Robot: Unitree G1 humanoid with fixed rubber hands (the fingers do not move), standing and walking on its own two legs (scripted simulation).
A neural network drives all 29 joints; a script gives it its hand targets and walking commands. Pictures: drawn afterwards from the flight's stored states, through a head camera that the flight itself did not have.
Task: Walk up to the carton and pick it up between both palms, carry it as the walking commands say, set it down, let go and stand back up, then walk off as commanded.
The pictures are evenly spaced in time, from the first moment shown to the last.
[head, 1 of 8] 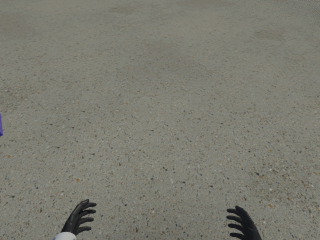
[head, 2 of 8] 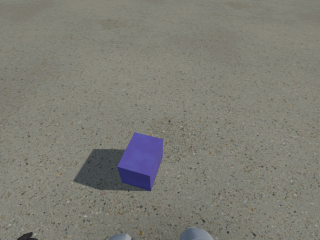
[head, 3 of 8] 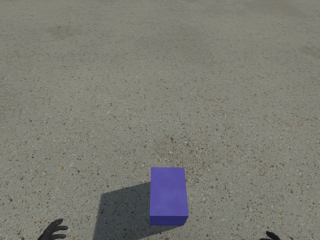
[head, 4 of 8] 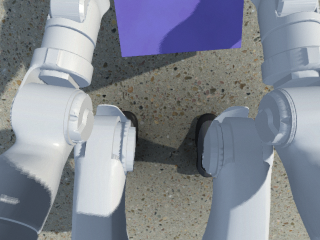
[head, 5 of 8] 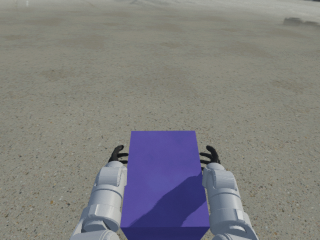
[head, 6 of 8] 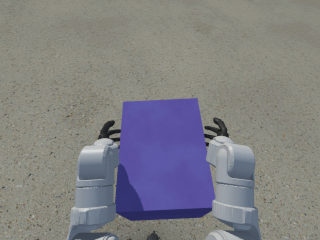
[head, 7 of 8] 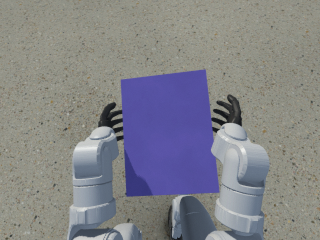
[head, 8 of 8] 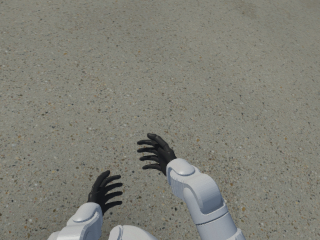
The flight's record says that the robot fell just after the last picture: yes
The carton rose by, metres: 0.69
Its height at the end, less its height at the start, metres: -0.01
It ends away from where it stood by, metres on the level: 6.09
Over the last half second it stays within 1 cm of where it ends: yes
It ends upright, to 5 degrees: no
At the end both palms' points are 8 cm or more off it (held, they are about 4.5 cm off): yes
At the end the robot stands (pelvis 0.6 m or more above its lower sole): no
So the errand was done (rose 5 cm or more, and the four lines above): no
